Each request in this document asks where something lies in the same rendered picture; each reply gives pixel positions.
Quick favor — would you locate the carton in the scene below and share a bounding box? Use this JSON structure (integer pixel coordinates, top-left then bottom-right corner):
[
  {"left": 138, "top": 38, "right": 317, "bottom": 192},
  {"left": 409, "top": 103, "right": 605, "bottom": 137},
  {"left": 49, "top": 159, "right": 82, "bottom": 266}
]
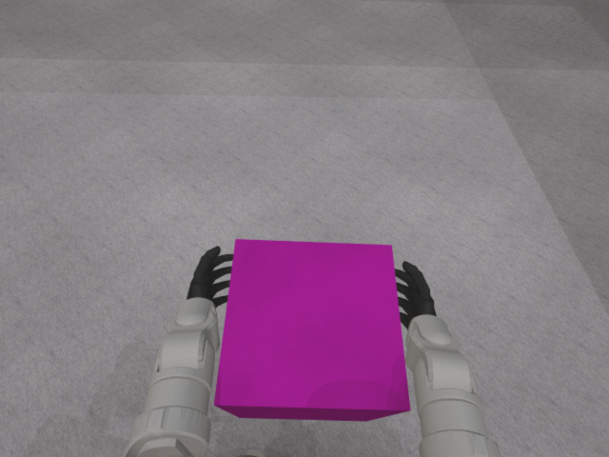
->
[{"left": 214, "top": 239, "right": 410, "bottom": 421}]

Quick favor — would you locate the robot right forearm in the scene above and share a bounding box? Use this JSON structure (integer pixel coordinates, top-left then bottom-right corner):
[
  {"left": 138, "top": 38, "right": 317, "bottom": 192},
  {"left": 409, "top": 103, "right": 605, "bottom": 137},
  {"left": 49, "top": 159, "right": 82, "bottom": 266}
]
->
[{"left": 405, "top": 314, "right": 501, "bottom": 457}]

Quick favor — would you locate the robot right hand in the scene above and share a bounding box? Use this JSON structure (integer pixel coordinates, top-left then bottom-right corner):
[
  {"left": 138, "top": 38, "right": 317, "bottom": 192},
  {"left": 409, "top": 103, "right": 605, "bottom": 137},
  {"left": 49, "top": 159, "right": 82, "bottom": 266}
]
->
[{"left": 395, "top": 261, "right": 437, "bottom": 330}]

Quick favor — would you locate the robot left forearm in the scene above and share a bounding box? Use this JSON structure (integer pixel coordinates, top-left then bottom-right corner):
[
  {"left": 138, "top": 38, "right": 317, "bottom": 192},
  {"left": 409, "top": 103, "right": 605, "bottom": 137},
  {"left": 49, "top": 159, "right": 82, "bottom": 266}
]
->
[{"left": 122, "top": 297, "right": 220, "bottom": 457}]

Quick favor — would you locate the robot left hand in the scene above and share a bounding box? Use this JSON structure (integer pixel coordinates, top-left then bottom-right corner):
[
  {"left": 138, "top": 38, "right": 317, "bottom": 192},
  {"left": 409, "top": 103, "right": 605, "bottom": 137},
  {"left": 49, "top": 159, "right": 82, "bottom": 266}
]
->
[{"left": 187, "top": 247, "right": 233, "bottom": 308}]

